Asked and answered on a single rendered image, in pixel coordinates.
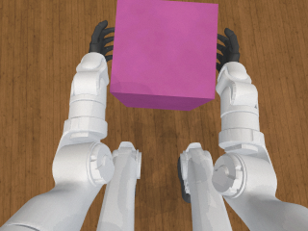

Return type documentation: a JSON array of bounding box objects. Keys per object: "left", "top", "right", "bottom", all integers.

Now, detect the robot left forearm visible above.
[{"left": 52, "top": 52, "right": 110, "bottom": 178}]

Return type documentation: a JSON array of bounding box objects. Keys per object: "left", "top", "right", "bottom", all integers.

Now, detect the robot right upper arm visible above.
[{"left": 211, "top": 152, "right": 308, "bottom": 231}]

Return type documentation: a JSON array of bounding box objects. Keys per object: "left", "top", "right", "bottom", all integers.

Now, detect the robot shin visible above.
[
  {"left": 184, "top": 142, "right": 213, "bottom": 193},
  {"left": 112, "top": 141, "right": 137, "bottom": 184}
]

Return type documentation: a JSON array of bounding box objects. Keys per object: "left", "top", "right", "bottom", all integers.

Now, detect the right robot hand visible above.
[{"left": 216, "top": 28, "right": 241, "bottom": 73}]

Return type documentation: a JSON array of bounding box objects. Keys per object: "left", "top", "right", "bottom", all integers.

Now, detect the robot left upper arm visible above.
[{"left": 0, "top": 141, "right": 115, "bottom": 231}]

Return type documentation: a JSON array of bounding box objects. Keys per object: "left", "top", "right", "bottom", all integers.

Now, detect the carton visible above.
[{"left": 110, "top": 0, "right": 218, "bottom": 111}]

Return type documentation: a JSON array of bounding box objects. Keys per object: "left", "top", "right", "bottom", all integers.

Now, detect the robot right forearm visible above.
[{"left": 216, "top": 62, "right": 273, "bottom": 168}]

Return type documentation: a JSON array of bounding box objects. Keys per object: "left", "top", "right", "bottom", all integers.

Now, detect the left robot shin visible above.
[{"left": 112, "top": 141, "right": 137, "bottom": 184}]

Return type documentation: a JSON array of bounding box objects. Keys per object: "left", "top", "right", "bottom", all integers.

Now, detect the right robot shin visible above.
[{"left": 184, "top": 142, "right": 213, "bottom": 193}]

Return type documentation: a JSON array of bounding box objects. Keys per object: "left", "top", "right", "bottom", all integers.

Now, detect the left robot hand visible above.
[{"left": 89, "top": 20, "right": 116, "bottom": 62}]

